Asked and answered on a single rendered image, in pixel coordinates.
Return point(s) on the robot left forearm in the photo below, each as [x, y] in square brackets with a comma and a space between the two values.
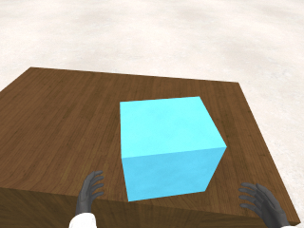
[84, 220]

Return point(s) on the carton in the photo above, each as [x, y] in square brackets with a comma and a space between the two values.
[169, 147]

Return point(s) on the left robot hand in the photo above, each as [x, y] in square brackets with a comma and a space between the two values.
[85, 197]

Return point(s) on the pedestal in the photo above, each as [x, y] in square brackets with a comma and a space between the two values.
[59, 125]

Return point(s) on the right robot hand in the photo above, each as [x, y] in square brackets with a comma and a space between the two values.
[265, 205]

